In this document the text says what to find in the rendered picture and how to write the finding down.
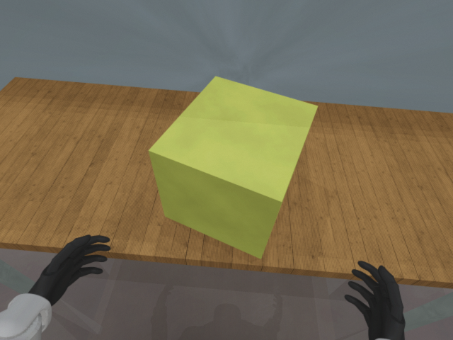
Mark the robot left hand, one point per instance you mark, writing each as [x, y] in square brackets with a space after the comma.
[65, 267]

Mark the left robot forearm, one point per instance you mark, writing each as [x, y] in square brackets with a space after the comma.
[27, 316]

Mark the robot right hand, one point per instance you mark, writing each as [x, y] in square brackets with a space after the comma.
[385, 316]

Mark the table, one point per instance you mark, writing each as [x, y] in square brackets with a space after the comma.
[371, 184]

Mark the carton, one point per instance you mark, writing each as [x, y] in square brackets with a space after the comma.
[224, 166]

